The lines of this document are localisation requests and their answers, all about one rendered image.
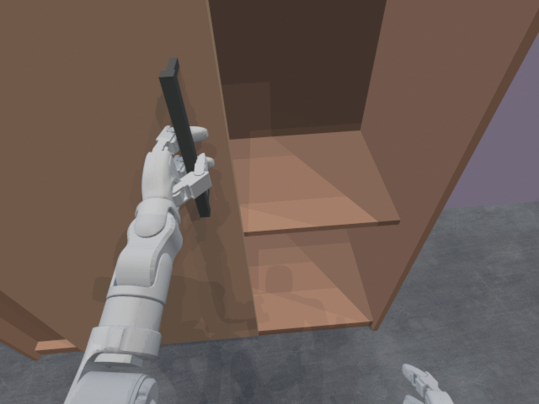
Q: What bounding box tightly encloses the right robot hand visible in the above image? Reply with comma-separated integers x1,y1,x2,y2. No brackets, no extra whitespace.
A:
402,364,454,404

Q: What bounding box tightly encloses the handle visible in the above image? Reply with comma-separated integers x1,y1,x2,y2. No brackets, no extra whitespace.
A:
158,57,211,218

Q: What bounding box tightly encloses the robot left forearm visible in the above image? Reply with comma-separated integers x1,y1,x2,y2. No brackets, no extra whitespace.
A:
64,198,183,404

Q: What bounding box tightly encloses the wardrobe door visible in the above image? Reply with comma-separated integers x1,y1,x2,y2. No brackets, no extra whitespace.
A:
0,0,259,351
0,290,65,342

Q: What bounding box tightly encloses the left robot hand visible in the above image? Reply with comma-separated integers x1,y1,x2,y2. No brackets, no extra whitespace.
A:
141,125,215,211

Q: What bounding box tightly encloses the left robot upper arm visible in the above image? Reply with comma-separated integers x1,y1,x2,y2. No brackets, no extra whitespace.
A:
67,371,158,404

